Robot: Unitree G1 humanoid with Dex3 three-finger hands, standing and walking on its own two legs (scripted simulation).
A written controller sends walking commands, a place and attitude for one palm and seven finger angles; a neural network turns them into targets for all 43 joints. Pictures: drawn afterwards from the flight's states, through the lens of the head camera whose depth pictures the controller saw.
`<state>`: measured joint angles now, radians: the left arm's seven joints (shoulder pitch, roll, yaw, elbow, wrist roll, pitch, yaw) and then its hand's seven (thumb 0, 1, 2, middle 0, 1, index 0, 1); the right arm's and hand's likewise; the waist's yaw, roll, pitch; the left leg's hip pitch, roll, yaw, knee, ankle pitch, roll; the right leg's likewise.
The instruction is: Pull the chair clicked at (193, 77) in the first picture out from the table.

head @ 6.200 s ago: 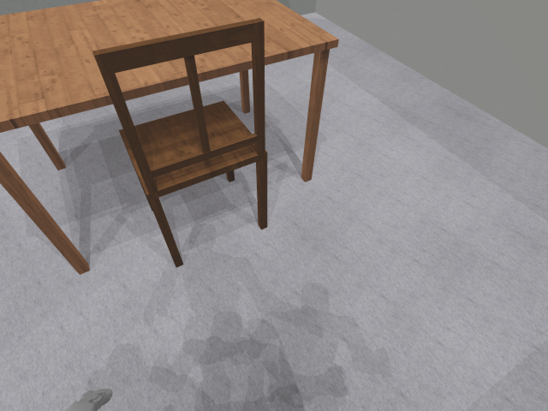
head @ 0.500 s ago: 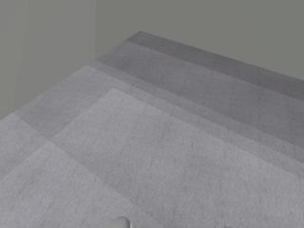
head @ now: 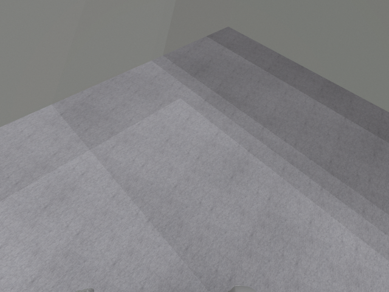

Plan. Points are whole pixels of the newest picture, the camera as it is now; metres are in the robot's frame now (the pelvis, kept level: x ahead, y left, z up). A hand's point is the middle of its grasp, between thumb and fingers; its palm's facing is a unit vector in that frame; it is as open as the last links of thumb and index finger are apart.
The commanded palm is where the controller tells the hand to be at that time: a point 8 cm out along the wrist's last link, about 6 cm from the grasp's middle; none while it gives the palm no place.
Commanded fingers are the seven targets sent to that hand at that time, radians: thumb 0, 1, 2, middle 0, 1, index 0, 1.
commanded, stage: turn to face it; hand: left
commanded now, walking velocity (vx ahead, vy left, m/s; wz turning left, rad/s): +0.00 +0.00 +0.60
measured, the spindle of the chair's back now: out of the picture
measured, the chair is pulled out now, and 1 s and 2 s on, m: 0.00 0.00 0.00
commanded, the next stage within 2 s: none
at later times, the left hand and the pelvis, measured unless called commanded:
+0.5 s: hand out of the picture +0.01 +0.13 -0.14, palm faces +0.33 -0.90 -0.30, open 7.4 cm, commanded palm none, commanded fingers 0.00 0.90 0.90 -0.20 -0.30 -0.20 -0.30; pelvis +0.00 -0.08 +0.00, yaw +20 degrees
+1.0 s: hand out of the picture -0.09 +0.18 -0.17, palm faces +0.64 -0.73 -0.26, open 7.4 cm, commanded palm none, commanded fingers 0.00 0.90 0.90 -0.20 -0.30 -0.20 -0.30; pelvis -0.01 -0.04 -0.01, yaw +37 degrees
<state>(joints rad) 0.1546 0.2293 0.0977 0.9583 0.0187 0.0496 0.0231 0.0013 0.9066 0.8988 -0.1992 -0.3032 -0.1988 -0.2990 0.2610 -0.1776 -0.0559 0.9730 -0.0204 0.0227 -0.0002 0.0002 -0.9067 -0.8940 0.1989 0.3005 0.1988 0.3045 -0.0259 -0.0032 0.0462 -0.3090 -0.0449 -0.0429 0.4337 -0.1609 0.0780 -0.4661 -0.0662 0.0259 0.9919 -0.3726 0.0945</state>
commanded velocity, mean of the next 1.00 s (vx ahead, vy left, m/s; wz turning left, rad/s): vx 0.00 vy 0.00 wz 0.60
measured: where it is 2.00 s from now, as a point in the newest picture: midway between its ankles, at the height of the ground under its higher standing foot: outside the picture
